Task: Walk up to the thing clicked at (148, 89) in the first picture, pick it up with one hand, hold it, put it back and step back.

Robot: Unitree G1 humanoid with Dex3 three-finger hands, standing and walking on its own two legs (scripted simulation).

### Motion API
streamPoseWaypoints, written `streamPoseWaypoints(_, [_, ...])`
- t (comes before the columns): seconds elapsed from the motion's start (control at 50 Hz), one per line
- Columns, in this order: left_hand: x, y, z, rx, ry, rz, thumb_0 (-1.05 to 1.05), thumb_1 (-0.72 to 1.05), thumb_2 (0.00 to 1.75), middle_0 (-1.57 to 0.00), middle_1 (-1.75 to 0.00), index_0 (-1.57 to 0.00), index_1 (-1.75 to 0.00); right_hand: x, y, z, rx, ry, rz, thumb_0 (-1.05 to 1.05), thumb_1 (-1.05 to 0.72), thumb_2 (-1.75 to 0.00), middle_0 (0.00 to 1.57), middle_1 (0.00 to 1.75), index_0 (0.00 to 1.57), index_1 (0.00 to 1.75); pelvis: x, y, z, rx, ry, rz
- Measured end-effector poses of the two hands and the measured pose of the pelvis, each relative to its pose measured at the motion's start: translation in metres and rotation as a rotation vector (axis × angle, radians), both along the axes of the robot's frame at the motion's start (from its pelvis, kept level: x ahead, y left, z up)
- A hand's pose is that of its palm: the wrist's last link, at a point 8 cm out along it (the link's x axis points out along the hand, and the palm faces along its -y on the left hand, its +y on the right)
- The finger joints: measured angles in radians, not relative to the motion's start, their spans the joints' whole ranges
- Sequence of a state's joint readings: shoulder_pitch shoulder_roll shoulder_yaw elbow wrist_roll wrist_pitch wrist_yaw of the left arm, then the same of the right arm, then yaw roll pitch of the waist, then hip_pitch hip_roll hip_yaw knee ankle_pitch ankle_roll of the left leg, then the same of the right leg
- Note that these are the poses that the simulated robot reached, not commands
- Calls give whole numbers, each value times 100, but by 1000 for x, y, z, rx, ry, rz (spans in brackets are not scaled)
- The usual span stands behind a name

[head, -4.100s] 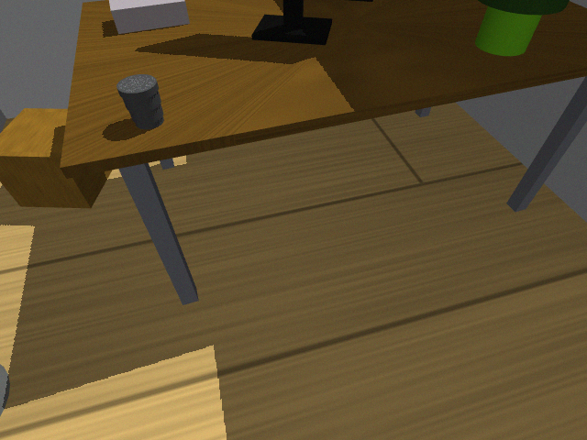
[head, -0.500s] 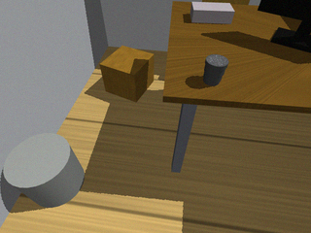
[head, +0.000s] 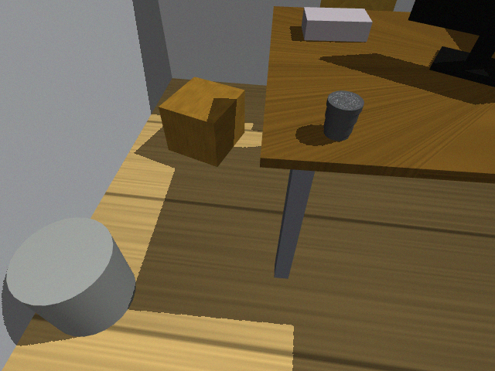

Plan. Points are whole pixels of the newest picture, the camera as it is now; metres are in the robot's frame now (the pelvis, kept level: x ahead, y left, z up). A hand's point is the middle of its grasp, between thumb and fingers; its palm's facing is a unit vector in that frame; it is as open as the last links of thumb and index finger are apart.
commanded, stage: walk up
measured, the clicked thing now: (340, 117) +0.69 -0.23 +0.03
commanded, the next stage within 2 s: stand in 0.28 s
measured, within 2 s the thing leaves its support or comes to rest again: neither
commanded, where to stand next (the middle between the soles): +0.06 -0.02 m, yaw +0 degrees
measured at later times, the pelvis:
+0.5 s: pelvis +0.00 +0.00 +0.00, yaw +0 degrees
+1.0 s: pelvis +0.00 -0.01 +0.00, yaw +0 degrees
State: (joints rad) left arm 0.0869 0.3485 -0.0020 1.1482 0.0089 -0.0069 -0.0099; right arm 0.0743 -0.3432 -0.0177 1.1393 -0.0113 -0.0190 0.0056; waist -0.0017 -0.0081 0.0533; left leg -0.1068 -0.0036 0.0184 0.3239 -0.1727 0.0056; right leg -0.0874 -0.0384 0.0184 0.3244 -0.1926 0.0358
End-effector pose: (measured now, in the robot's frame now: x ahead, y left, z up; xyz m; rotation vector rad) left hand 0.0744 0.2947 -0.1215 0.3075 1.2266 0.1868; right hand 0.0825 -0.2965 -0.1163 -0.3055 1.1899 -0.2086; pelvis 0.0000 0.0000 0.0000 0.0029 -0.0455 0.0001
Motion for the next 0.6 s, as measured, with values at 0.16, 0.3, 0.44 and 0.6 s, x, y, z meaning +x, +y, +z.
streamPoseWaypoints(0.16, [-8,0,0,6,22,2,0,90,90,-20,-30,-20,-30,-9,-1,-3,7,26,-9,0,-90,-90,20,30,20,30,-1,-1,0,-1,0,-1])
streamPoseWaypoints(0.3, [-8,-2,0,8,22,1,0,90,90,-20,-30,-20,-30,-14,-3,-4,8,36,-16,0,-90,-90,20,30,20,30,0,-3,0,-1,0,-3])
streamPoseWaypoints(0.44, [-4,-3,2,8,3,-5,0,90,90,-20,-30,-20,-30,-15,-6,-4,3,42,-15,0,-90,-90,20,30,20,30,-1,-4,0,-1,1,1])
streamPoseWaypoints(0.6, [-3,-4,2,10,1,-10,0,90,90,-20,-30,-20,-30,-15,-9,-3,-1,44,-11,0,-90,-90,20,30,20,30,-1,-6,0,0,3,2])
